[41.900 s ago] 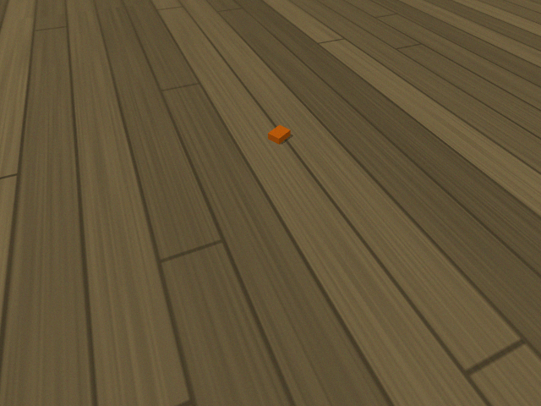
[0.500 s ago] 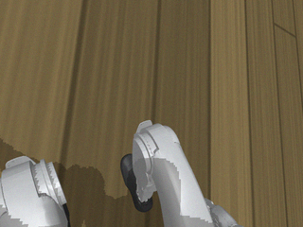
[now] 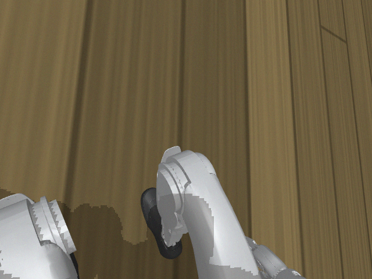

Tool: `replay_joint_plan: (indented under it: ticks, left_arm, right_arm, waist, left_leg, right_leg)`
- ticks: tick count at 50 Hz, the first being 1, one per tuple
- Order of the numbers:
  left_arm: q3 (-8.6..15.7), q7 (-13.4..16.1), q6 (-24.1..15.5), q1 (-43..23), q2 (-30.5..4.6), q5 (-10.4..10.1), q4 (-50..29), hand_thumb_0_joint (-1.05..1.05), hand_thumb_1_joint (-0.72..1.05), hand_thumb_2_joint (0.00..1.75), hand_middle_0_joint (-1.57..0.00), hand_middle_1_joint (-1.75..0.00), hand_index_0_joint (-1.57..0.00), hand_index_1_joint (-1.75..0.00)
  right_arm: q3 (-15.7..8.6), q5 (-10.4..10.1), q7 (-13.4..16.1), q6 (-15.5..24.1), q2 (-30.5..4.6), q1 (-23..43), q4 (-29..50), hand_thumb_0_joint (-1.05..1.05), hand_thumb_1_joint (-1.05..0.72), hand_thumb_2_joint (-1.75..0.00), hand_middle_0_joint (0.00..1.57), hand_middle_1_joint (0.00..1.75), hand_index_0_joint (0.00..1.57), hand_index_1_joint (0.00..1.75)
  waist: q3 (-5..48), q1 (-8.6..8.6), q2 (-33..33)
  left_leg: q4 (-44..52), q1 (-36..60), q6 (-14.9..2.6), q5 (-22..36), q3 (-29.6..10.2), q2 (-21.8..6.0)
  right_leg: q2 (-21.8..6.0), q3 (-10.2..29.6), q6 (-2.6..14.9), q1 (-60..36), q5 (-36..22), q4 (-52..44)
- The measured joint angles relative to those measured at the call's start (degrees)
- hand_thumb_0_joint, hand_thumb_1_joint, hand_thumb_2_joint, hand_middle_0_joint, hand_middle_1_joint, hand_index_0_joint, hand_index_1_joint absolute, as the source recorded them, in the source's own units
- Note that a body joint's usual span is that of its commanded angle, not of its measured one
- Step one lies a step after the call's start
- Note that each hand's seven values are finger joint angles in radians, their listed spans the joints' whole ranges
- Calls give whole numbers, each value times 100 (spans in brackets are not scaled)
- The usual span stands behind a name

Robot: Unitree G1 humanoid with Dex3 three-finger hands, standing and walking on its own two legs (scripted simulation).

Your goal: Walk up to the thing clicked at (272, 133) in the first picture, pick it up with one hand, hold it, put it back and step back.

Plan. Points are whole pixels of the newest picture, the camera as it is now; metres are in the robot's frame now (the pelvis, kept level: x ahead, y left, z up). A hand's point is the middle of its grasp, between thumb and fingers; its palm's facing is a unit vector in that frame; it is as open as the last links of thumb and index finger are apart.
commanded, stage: open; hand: left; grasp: from above
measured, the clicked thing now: out of the picture +0.48 +0.40 -0.29
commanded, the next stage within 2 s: withdraw in 0.88 s
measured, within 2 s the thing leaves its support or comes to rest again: neither
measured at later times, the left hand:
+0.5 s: hand out of the picture +0.45 +0.39 -0.22, palm faces -0.43 -0.13 -0.89, open 10.8 cm
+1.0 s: hand out of the picture +0.45 +0.39 -0.22, palm faces -0.44 -0.15 -0.89, open 13.7 cm
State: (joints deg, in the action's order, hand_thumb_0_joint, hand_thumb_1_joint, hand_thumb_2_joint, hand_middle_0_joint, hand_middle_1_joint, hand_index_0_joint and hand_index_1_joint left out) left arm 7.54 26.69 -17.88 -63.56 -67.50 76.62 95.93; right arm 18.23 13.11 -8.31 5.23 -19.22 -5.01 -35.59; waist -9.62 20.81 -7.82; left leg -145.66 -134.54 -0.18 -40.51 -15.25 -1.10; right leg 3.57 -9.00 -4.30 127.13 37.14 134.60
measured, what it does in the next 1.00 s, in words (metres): stands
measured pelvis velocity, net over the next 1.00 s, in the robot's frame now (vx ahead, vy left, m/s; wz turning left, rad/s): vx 0.00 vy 0.00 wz -0.01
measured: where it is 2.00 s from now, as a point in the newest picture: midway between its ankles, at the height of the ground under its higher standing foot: (121, 260)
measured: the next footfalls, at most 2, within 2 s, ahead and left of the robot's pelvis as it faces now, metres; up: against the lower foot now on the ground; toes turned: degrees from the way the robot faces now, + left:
none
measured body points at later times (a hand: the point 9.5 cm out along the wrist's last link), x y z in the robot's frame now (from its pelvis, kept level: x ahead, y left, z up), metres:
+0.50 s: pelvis +0.00 +0.00 +0.00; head +0.27 +0.14 +0.33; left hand +0.47 +0.40 -0.17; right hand +0.07 -0.25 -0.06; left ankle +0.06 +0.12 -0.27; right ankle +0.12 -0.13 -0.27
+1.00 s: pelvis +0.00 +0.00 +0.00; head +0.28 +0.14 +0.32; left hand +0.47 +0.40 -0.17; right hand +0.07 -0.26 -0.05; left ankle +0.06 +0.12 -0.27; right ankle +0.12 -0.13 -0.27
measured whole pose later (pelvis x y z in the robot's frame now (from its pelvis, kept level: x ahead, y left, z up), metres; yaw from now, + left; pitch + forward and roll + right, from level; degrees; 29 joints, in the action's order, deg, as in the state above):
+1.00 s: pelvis +0.00 +0.00 +0.00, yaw -1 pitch +27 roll -16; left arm 8.6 25.1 -16.7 -62.1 -67.9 75.2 92.8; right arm 18.8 12.8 -8.8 6.2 -20.2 -5.1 -34.2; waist -10.8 20.5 -8.1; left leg -145.7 -134.8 -0.5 -40.4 -15.9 -1.0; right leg 3.7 -9.6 -4.3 126.9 36.9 133.9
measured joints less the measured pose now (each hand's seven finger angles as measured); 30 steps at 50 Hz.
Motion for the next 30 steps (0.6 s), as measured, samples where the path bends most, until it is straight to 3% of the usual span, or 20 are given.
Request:
replay_joint_plan:
  ticks: [13,30]
  left_arm:
    - [-88,86,-25,1,-14,-16,58,0,28,33,-68,-49,-81,-50]
    - [-20,-9,128,29,8,-66,-178,0,-14,66,-38,-76,-41,-76]
  right_arm:
    - [127,-10,-29,99,17,34,47,0,-90,-89,21,30,20,30]
    - [72,-32,-65,162,-23,6,56,0,-90,-89,21,30,20,30]
  waist:
    - [-21,-23,-17]
    - [-61,-5,-54]
  left_leg:
    - [-4,13,-2,5,-29,-4]
    - [3,-11,-1,-11,-49,14]
  right_leg:
    - [12,-22,-16,-20,-20,-21]
    - [-1,-46,1,-23,5,-46]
